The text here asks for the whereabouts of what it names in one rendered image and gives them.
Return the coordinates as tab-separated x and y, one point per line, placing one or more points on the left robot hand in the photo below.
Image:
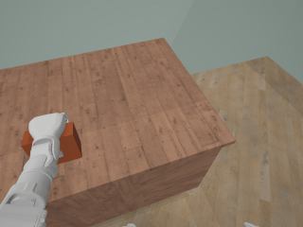
52	124

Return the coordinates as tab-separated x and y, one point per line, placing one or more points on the table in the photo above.
147	132

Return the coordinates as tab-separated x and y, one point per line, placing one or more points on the robot left upper arm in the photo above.
16	215

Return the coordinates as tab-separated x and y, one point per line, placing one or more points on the left robot forearm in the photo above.
37	176

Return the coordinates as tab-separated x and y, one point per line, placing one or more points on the sponge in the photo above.
70	144

